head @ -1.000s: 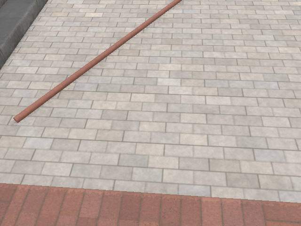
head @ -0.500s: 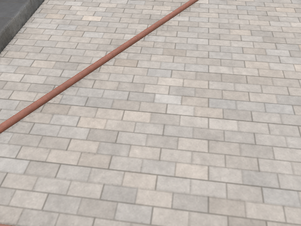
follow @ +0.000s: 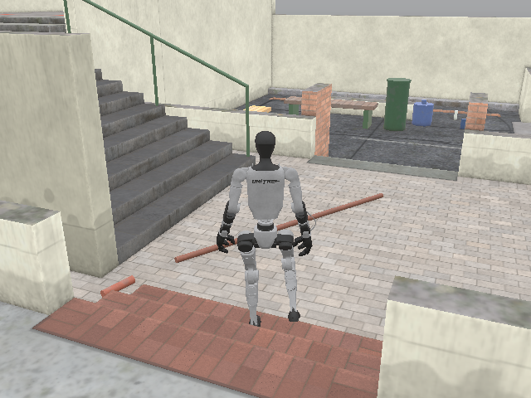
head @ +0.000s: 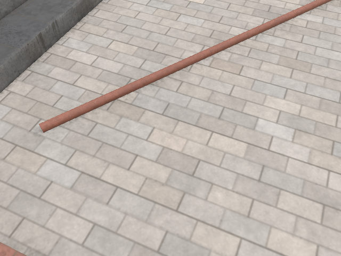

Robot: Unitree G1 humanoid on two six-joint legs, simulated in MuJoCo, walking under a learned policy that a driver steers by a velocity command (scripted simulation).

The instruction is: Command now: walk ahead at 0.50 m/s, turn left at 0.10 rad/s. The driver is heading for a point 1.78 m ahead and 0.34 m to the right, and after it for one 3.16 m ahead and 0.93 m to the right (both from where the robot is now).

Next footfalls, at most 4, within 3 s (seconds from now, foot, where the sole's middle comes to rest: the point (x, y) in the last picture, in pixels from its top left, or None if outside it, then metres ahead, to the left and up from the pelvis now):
0.40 right None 0.39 -0.25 -0.90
0.84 left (210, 208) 0.73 -0.13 -0.90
1.34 right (254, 166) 0.96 -0.36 -0.90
1.82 left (203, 122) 1.25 -0.12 -0.90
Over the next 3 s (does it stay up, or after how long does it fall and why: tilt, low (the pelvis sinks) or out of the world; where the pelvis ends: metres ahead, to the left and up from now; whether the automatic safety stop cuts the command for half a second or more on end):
stays up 1.63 -0.33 -0.12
